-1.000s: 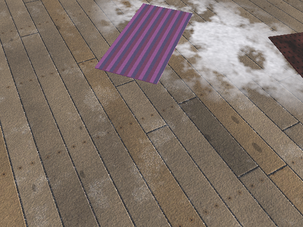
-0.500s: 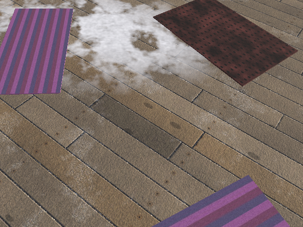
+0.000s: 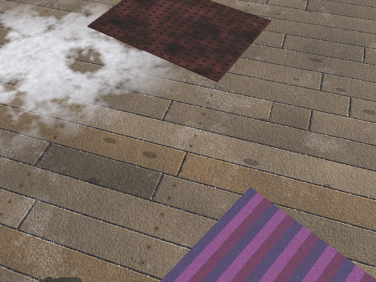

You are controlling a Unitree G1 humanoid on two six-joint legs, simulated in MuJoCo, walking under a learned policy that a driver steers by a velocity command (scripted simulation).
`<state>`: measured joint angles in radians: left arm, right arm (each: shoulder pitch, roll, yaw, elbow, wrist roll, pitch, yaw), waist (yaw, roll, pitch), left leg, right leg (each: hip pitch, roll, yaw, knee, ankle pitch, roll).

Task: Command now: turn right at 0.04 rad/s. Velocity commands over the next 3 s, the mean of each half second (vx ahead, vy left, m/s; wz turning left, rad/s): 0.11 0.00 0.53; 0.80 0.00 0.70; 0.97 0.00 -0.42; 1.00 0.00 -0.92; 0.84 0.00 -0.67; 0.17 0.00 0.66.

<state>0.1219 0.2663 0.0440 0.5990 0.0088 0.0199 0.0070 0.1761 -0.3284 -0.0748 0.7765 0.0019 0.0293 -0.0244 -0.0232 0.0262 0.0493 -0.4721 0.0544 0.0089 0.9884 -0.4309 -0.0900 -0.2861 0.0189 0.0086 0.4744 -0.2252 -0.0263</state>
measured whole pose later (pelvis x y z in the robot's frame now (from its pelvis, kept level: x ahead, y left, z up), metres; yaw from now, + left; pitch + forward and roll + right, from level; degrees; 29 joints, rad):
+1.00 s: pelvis +0.22 +0.16 -0.02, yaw +41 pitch +4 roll +0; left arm 0.57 0.30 0.04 0.90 0.04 -0.09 0.00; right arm 0.01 -0.31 -0.02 0.56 -0.05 0.00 0.11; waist 0.13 0.02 0.00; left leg -0.69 0.01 0.03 0.76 -0.23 0.10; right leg 0.21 -0.08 -0.17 0.16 -0.39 0.08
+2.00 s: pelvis +0.94 +0.69 -0.02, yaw -2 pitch +2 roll +2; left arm 0.34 0.38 0.08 0.82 0.00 -0.05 -0.01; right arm 0.10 -0.29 0.00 0.63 -0.06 -0.07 -0.02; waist 0.07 -0.03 0.03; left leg -0.44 0.03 0.00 0.60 -0.22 -0.05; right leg -0.26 0.12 0.13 1.20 -0.37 -0.12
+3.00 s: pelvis +1.55 +0.59 -0.01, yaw +1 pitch +2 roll +0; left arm -0.01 0.26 0.04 0.68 0.01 -0.01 0.01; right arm 0.25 -0.31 -0.09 0.61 0.01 0.00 -0.01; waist -0.05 0.01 0.07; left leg -0.43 -0.13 -0.05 0.49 -0.10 0.10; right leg -0.53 0.07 0.11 1.20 -0.45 0.04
